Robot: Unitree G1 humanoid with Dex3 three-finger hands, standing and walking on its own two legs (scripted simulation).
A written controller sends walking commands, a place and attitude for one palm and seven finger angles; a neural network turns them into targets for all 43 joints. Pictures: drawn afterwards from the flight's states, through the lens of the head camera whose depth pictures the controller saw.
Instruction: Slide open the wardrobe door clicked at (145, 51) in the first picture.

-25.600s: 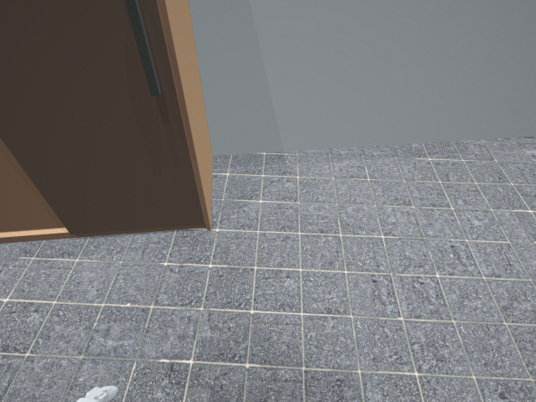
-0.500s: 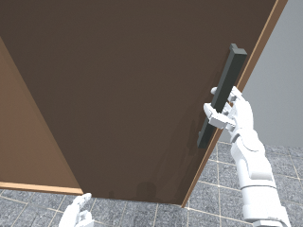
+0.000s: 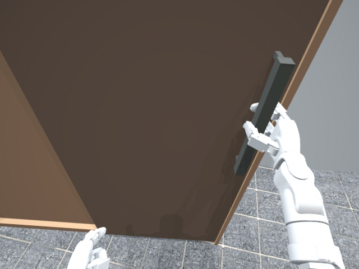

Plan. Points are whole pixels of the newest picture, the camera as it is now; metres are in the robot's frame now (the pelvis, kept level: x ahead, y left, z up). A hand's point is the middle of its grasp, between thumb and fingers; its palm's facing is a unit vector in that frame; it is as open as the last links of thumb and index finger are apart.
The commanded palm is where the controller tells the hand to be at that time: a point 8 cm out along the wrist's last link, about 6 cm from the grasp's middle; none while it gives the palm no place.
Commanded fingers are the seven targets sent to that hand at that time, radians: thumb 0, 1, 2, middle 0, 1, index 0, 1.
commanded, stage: grip the handle and tug to test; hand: right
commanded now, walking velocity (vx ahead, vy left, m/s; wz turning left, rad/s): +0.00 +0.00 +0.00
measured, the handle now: (255, 123) +0.42 -0.14 +0.14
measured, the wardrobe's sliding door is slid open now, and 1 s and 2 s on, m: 0.00 0.01 0.10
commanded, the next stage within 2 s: tug the door sideways, standing still in 0.32 s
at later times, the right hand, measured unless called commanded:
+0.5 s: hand (253, 136) +0.36 -0.12 +0.15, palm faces +0.01 +1.00 +0.00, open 6.7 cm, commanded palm +0.34 -0.17 +0.15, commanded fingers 0.00 -0.90 -0.90 0.45 1.40 0.45 1.40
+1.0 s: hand (245, 135) +0.37 -0.11 +0.15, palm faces +0.06 +1.00 -0.03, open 6.2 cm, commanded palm +0.34 -0.10 +0.15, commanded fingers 0.00 -0.90 -0.90 0.45 1.40 0.45 1.40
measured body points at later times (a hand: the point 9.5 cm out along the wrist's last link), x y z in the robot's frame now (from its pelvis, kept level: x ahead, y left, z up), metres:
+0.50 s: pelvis +0.03 +0.00 +0.00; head +0.01 +0.01 +0.45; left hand +0.18 +0.24 -0.09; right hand +0.36 -0.18 +0.16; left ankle -0.02 +0.10 -0.74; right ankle -0.02 -0.12 -0.74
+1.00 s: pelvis +0.01 -0.02 -0.01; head +0.00 +0.00 +0.44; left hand +0.19 +0.18 -0.10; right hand +0.36 -0.16 +0.16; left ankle -0.02 +0.10 -0.74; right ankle -0.02 -0.12 -0.74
